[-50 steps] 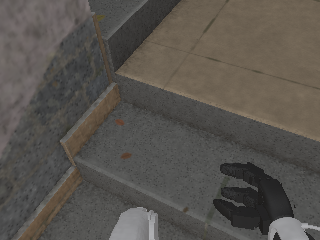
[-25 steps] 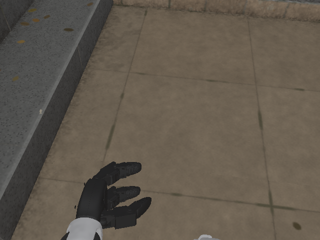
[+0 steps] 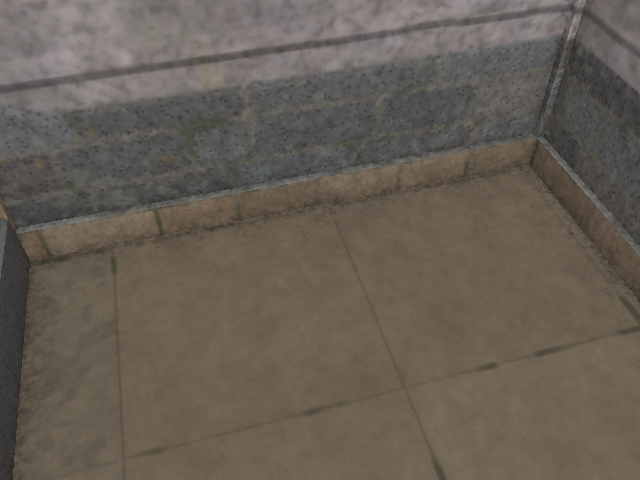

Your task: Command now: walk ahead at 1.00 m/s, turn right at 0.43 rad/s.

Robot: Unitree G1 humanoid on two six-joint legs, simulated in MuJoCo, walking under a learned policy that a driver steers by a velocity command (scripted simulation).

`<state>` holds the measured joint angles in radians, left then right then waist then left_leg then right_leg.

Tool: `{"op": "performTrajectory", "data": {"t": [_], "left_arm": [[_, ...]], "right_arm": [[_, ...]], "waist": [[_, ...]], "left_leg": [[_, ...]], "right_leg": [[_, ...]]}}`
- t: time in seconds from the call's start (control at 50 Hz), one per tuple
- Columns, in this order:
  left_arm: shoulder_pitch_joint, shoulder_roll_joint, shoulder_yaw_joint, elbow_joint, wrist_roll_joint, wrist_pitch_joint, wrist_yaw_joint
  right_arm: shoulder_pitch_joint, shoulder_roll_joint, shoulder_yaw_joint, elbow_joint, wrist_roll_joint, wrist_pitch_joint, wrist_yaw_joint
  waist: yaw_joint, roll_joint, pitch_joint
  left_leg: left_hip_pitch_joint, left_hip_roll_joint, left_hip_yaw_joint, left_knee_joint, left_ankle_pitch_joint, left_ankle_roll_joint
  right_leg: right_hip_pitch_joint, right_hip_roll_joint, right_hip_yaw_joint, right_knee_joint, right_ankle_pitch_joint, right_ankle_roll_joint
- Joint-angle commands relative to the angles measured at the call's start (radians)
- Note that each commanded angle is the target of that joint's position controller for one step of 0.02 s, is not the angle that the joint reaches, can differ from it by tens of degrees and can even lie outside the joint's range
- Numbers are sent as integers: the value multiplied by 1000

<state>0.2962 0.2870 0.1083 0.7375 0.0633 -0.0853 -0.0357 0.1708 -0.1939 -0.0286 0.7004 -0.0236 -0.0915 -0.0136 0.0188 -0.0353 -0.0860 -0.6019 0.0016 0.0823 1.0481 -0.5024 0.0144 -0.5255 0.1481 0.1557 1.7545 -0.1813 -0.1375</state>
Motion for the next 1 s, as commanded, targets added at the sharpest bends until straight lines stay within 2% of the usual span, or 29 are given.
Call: {"op": "performTrajectory", "data": {"t": [0.02,0.08,0.12,0.2,0.24,0.28,0.3,0.32,0.34,0.36,0.4,0.44,0.5,0.52,0.56,0.6,0.64,0.66,0.68,0.7,0.72,0.74,0.78,0.84,0.86,0.88,0.9,0.92,1.0], "left_arm": [[-196,-201,-100,-204,5,26,0],[-191,-88,-91,-226,-42,47,4],[-274,20,-64,-268,-44,46,-15],[-316,-50,-81,-229,-55,46,-47],[-267,-8,-65,-195,-43,55,-31],[-19,89,-31,-121,-29,43,-7],[130,98,-15,-53,-17,32,15],[126,114,-8,-30,-1,29,29],[80,193,1,-52,5,26,37],[115,175,8,-39,-20,19,35],[72,82,-14,23,-11,-3,42],[39,0,-49,24,-12,-36,43],[115,72,-46,100,-58,-50,36],[-60,3,-65,40,-94,-37,49],[-18,90,-50,44,-85,-45,81],[48,200,-21,72,-79,-78,76],[-68,149,-27,20,-79,-74,76],[-132,104,-35,-2,-62,-56,76],[-104,-19,-73,3,-33,-38,78],[191,-97,-110,18,-88,-21,63],[227,28,-101,64,-101,-18,46],[129,72,-92,21,-79,-12,38],[-50,53,-99,-13,-21,27,42],[-157,-24,-126,-110,-17,57,91],[-38,50,-96,-11,-16,55,93],[0,24,-94,6,-20,58,103],[-124,-36,-102,-52,-35,53,128],[-188,-12,-101,-63,-31,70,128],[-288,-16,-82,-70,-59,116,110]], "right_arm": [[240,60,0,175,-15,-46,13],[113,22,1,148,-11,-52,22],[124,-96,-18,131,-4,-66,5],[255,-218,-34,172,58,-68,-11],[306,-282,-50,173,31,-50,-7],[240,-318,-73,166,-16,-21,-16],[236,-309,-81,160,-1,5,-25],[256,-203,-62,128,-13,12,-27],[344,-97,-34,58,13,-9,5],[261,-126,-37,16,20,-24,11],[149,-135,-27,4,18,-27,12],[174,-121,-16,5,-4,7,13],[44,-118,-10,-71,-37,13,28],[-35,-107,3,-120,32,-27,29],[-132,-83,28,-129,1,-53,36],[-23,-158,-3,-97,-9,-47,18],[202,-221,-35,-21,-13,-35,5],[342,-244,-45,17,-42,-33,-6],[428,-252,-21,63,-57,-34,-18],[370,-252,-11,61,-97,-51,-13],[269,-230,-23,37,-70,-42,-1],[159,-190,-11,19,-39,-43,-11],[35,-118,24,5,-8,-38,-25],[2,-180,13,45,-22,-37,-24],[107,-114,18,115,30,-36,-10],[132,-135,13,142,26,-36,-8],[2,-192,6,76,-24,-28,-12],[-21,-163,10,74,-40,-19,-11],[-34,-74,35,88,-12,34,-24]], "waist": [[-5,12,141],[94,57,238],[79,34,228],[31,24,144],[42,168,57],[196,256,-40],[258,177,-112],[171,118,-133],[25,-220,-233],[75,-81,-247],[24,51,67],[-56,79,77],[-50,-1,172],[-77,-45,213],[-26,10,123],[-69,-61,4],[-190,-82,-91],[-283,-21,-126],[-256,239,-201],[-103,342,-430],[-110,210,-483],[-60,142,-375],[-16,-83,-166],[21,23,-73],[-5,22,-55],[21,111,-89],[29,155,-150],[20,135,-157],[-8,177,17]], "left_leg": [[293,201,-515,-587,-65,159],[130,148,-258,-765,248,99],[118,133,-149,-932,429,110],[328,151,-2,-1055,890,131],[654,173,35,-860,1473,128],[826,229,66,-512,1634,99],[731,183,91,-204,1492,87],[342,113,-10,95,685,99],[-28,-53,-58,426,16,66],[-167,-43,-178,483,78,90],[-236,32,-178,426,179,91],[-88,68,-169,271,178,54],[-84,59,-68,-4,180,10],[-60,79,-86,-143,262,-7],[236,-33,9,-466,585,-31],[462,-119,-11,-517,725,-45],[675,-109,-34,-602,881,0],[829,-15,-90,-664,1085,47],[1007,202,-296,-499,1657,89],[1181,432,-625,-416,1982,309],[1130,423,-607,-473,1764,388],[981,365,-529,-543,1464,382],[583,269,-429,-652,1225,300],[233,181,-269,-721,1328,239],[247,125,-200,-717,1456,183],[292,118,-173,-702,1418,142],[301,155,-184,-682,1270,167],[264,174,-222,-697,1056,182],[116,151,-342,-845,2,141]], "right_leg": [[-585,-54,43,322,-140,-39],[-466,-83,55,-149,-146,18],[-262,-100,-37,-538,39,61],[154,-71,-256,-1008,291,34],[114,-2,-307,-1049,107,11],[209,-5,-269,-1166,11,-61],[456,-39,-246,-1325,130,-65],[753,-178,-13,-1150,-67,-58],[964,-406,469,-1211,63,-170],[953,-414,607,-1371,-18,-206],[646,-382,339,-1441,197,-140],[466,-353,176,-1439,625,-94],[391,-284,50,-1488,939,-60],[271,-246,-18,-1500,831,-37],[160,-157,-80,-1505,723,4],[227,-172,-49,-1435,852,24],[275,-140,-65,-1174,870,102],[203,-76,-71,-853,612,158],[17,11,-105,-372,-476,195],[-122,27,192,-133,-552,192],[-112,-27,199,-132,-441,205],[-158,-110,91,-224,-347,216],[-56,-175,5,-384,-229,213],[170,-176,-62,-706,-245,238],[247,-116,-143,-810,-171,221],[268,-111,-132,-887,-114,206],[264,-154,-54,-908,-54,223],[303,-175,-31,-936,2,224],[390,-182,-36,-1230,-51,176]]}}
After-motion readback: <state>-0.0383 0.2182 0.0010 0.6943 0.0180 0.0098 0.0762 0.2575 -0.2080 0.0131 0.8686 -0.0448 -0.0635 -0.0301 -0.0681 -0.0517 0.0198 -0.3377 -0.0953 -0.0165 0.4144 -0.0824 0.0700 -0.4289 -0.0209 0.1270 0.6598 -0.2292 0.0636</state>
